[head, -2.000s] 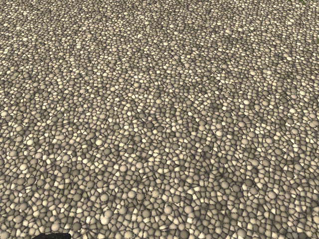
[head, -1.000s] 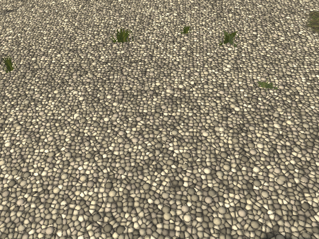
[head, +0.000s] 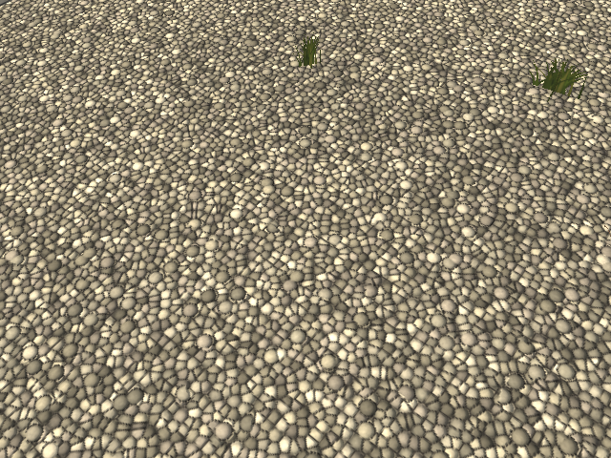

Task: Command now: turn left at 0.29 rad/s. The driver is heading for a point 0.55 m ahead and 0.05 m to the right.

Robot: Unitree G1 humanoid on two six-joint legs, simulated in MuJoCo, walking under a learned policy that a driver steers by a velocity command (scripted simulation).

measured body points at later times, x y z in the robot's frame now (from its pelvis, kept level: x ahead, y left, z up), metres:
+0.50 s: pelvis +0.02 +0.03 -0.01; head +0.02 +0.03 +0.44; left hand +0.11 +0.31 -0.12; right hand +0.16 -0.21 -0.12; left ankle -0.01 +0.14 -0.74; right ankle +0.02 -0.11 -0.73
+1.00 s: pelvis +0.19 -0.01 +0.00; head +0.22 -0.03 +0.45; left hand +0.15 +0.25 -0.12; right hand +0.42 -0.23 -0.09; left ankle +0.38 +0.15 -0.69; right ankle +0.06 -0.10 -0.74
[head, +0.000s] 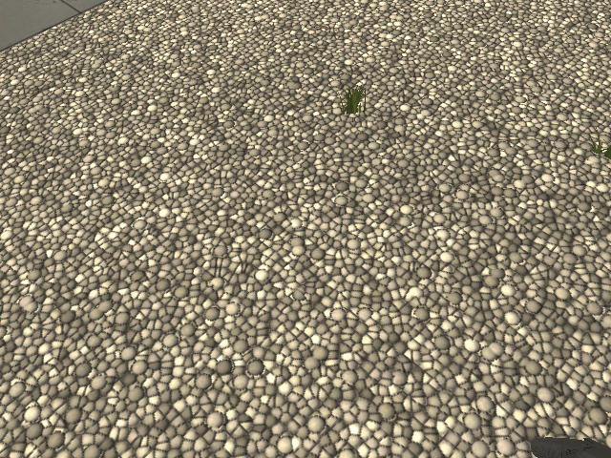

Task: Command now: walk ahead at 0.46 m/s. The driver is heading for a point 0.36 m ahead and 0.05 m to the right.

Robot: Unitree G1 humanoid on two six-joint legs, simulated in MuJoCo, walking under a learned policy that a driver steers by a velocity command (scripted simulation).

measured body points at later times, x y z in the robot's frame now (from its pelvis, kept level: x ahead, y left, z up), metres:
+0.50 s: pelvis +0.26 +0.03 +0.00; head +0.29 +0.03 +0.45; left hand +0.43 +0.28 -0.10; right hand +0.31 -0.24 -0.13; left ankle +0.24 +0.12 -0.74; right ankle +0.40 -0.12 -0.71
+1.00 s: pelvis +0.35 +0.00 -0.01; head +0.36 +0.00 +0.44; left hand +0.48 +0.25 -0.13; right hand +0.38 -0.27 -0.15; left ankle +0.27 +0.13 -0.74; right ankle +0.40 -0.10 -0.74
